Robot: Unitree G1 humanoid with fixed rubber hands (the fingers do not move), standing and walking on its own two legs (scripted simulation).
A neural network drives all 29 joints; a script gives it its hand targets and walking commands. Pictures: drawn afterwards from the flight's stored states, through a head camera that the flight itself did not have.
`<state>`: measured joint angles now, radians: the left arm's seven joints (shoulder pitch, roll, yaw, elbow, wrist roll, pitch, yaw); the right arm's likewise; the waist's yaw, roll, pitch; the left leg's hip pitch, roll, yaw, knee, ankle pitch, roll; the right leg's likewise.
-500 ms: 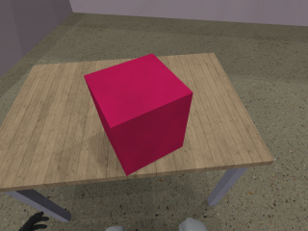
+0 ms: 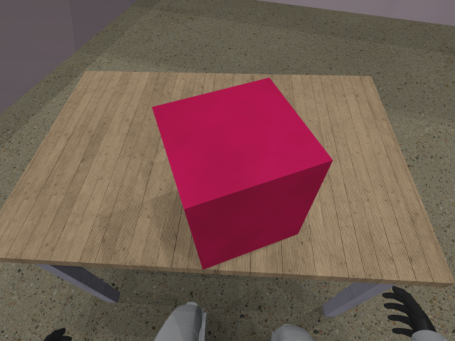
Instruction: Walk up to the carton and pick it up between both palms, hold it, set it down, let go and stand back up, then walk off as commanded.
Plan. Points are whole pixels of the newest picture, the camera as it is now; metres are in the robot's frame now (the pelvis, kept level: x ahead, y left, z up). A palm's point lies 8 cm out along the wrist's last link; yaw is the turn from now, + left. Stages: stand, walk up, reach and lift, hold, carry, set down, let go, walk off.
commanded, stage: walk up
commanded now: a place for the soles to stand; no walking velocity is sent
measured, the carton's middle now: (234, 178) +0.39 +0.01 +0.05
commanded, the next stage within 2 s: none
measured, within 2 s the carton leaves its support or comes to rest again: neither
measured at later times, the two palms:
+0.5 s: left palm out of the picture +0.08 +0.34 -0.10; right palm out of the picture +0.06 -0.31 -0.11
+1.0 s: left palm out of the picture -0.02 +0.35 -0.09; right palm out of the picture +0.01 -0.28 -0.09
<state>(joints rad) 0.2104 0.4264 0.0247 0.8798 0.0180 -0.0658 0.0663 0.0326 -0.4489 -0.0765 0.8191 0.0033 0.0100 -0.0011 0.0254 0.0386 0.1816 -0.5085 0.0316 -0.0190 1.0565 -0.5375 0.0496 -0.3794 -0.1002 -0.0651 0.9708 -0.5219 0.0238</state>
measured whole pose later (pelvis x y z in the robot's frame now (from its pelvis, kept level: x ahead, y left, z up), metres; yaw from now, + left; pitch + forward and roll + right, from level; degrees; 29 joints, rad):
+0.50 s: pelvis -0.04 +0.03 -0.01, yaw +0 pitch -4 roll -1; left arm 0.09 0.40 0.04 0.92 0.01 -0.02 0.03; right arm 0.10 -0.44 -0.07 0.92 -0.01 0.00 0.00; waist -0.03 0.03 0.18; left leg -0.53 0.02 -0.01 0.99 -0.38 0.00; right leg -0.47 -0.02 0.02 1.02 -0.51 -0.01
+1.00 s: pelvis -0.08 +0.02 +0.01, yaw +0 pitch -5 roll +0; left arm 0.17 0.41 0.06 1.02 0.03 -0.02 0.01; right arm 0.15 -0.34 -0.05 0.99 -0.03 0.00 0.02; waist 0.01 -0.01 0.09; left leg -0.45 0.00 -0.04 0.86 -0.38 0.01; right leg -0.45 -0.02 0.01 0.87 -0.44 -0.01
